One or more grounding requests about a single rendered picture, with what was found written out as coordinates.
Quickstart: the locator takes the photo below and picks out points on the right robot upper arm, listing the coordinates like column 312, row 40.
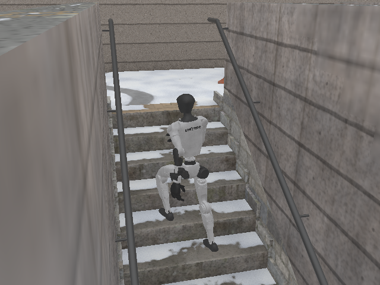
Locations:
column 204, row 125

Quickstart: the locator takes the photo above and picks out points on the robot right foot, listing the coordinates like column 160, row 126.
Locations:
column 213, row 247

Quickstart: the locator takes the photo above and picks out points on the robot left hand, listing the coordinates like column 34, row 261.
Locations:
column 176, row 190

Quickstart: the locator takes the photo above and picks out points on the left robot forearm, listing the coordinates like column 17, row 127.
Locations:
column 178, row 167

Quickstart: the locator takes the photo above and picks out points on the robot torso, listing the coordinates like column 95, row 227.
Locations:
column 191, row 139

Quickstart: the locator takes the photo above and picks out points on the left robot upper arm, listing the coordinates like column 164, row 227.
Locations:
column 174, row 135

